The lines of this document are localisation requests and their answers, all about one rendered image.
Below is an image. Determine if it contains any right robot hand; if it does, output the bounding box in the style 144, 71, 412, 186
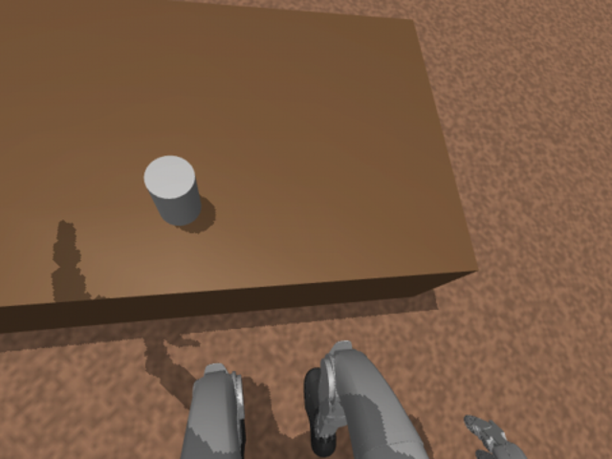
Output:
464, 415, 528, 459

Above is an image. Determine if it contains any can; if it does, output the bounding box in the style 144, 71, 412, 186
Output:
144, 156, 201, 226

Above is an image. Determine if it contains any right robot foot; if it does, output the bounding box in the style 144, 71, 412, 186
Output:
304, 367, 337, 457

